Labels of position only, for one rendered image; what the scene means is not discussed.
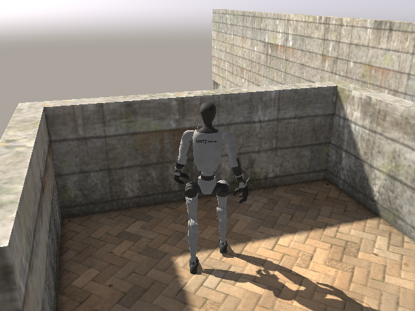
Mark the right robot upper arm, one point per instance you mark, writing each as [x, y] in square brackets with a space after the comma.
[231, 149]

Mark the robot right hand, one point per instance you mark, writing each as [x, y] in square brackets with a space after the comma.
[244, 193]

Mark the humanoid robot head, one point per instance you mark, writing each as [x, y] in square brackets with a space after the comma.
[207, 111]

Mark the left robot thigh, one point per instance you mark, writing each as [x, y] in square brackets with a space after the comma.
[191, 196]

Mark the left robot forearm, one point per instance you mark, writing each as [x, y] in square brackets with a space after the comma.
[178, 168]

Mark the right robot forearm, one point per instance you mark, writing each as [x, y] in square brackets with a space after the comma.
[239, 175]

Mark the robot left hand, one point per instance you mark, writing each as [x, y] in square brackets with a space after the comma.
[176, 178]

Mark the left robot upper arm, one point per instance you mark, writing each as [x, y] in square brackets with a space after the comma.
[184, 146]

